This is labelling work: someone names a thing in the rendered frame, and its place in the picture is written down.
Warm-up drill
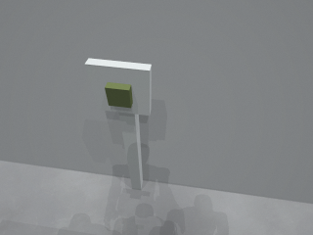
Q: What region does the button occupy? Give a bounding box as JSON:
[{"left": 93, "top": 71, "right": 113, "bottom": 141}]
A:
[{"left": 105, "top": 82, "right": 133, "bottom": 109}]

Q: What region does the panel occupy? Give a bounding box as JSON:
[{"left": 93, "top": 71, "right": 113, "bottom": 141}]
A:
[{"left": 84, "top": 58, "right": 152, "bottom": 190}]

